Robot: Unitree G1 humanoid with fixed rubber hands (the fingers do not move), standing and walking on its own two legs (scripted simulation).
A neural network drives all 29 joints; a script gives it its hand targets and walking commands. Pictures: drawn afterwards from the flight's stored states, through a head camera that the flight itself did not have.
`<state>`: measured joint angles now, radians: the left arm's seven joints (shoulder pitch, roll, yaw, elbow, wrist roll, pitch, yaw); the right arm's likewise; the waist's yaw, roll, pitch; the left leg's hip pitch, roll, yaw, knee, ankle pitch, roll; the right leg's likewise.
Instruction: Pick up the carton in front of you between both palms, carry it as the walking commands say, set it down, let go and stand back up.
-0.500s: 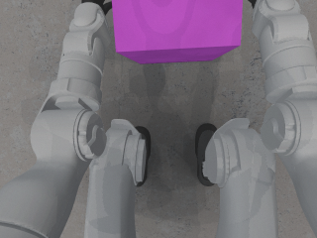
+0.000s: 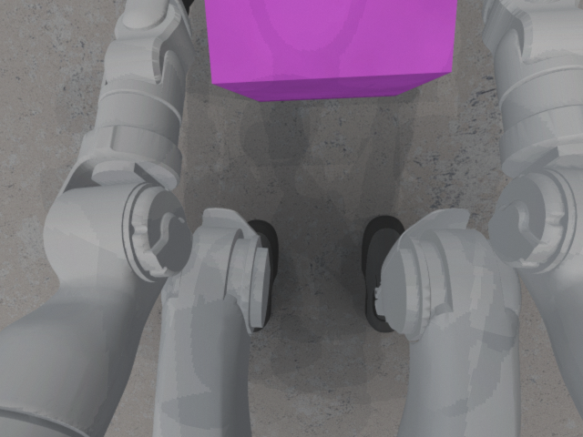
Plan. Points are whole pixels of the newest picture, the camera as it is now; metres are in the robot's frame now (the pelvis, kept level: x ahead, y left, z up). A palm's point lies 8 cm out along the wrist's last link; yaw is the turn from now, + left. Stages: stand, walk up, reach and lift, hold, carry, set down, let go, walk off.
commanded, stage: set down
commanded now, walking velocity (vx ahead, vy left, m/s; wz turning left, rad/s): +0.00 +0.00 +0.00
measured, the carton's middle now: out of the picture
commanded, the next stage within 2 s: let go in 1.28 s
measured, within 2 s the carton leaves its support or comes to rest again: neither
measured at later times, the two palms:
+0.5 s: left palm out of the picture +0.55 +0.15 -0.08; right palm out of the picture +0.56 -0.22 -0.08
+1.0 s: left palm out of the picture +0.55 +0.16 +0.07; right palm out of the picture +0.56 -0.23 +0.07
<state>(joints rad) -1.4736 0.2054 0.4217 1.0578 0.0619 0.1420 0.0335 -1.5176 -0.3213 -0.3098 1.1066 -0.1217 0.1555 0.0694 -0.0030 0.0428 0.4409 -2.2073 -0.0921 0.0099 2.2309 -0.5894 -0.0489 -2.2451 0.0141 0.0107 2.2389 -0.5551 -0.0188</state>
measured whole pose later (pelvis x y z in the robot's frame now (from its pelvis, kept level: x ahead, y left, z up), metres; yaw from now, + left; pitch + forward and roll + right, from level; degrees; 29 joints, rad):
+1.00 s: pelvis +0.03 +0.00 +0.17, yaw -1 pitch +47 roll +3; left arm -1.15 0.22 0.27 0.78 -0.09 0.19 0.13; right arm -1.26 -0.39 -0.21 0.95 0.06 0.19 0.00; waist 0.03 0.00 -0.02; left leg -1.94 -0.06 -0.01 1.61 -0.50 -0.03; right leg -1.97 0.04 0.03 1.61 -0.46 -0.01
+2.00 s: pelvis +0.13 +0.00 +0.40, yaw -4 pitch +19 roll +0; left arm 0.00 0.18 0.09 0.52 0.00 -0.01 -0.05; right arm -0.06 -0.20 -0.11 0.57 -0.01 -0.01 0.03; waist 0.02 0.02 -0.05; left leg -0.63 -0.03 -0.04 0.61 -0.29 0.00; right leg -0.65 0.03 0.04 0.59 -0.26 0.00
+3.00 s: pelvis +0.15 +0.00 +0.41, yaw -3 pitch +0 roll +0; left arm 0.18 0.34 0.04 0.73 0.04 0.02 0.02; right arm 0.20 -0.34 -0.05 0.71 -0.04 0.01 -0.02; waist 0.00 -0.01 0.00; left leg -0.17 -0.03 -0.05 0.51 -0.33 0.01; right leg -0.19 0.03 0.04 0.50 -0.30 -0.01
